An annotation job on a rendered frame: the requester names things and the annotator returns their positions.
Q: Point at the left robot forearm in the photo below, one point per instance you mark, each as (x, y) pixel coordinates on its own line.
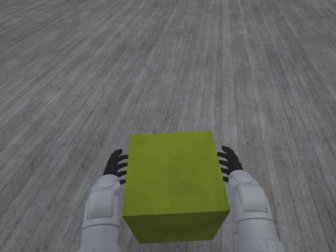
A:
(101, 220)

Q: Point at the right robot hand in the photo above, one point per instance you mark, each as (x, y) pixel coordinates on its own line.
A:
(232, 161)

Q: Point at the left robot hand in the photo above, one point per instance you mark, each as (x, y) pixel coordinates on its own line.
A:
(112, 166)

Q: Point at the carton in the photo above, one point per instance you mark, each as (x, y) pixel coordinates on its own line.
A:
(174, 189)

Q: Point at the right robot forearm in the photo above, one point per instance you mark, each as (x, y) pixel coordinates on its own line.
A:
(253, 215)

